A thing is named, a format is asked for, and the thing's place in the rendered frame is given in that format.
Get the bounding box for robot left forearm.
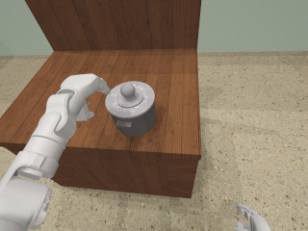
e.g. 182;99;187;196
0;87;86;194

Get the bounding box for robot left upper arm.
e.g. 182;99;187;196
0;176;52;231

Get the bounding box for pot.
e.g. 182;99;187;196
111;103;156;137

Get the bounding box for right robot hand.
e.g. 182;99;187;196
235;204;271;231

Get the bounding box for lid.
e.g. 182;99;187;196
105;81;155;119

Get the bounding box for knob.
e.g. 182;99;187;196
120;83;136;98

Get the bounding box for table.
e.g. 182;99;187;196
0;0;202;199

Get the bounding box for left robot hand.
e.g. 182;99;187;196
60;73;111;121

